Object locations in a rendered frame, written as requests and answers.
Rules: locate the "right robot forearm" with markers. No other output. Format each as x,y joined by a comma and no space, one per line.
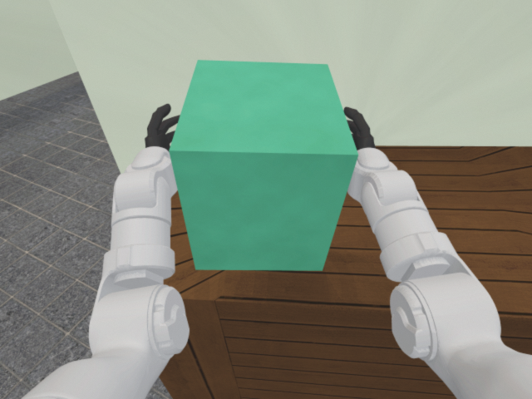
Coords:
410,243

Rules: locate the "carton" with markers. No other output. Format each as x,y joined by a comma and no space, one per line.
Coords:
263,157

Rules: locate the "left robot upper arm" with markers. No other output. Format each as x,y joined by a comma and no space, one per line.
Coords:
134,333

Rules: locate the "right robot upper arm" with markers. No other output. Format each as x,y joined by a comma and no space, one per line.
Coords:
450,323

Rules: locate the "left robot forearm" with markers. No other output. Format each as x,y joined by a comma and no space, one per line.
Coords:
140,253

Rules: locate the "robot left hand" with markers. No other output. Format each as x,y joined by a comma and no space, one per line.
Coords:
157,128

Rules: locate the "robot right hand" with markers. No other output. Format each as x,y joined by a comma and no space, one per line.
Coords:
359,128

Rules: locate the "pedestal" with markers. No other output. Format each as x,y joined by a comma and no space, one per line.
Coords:
279,334

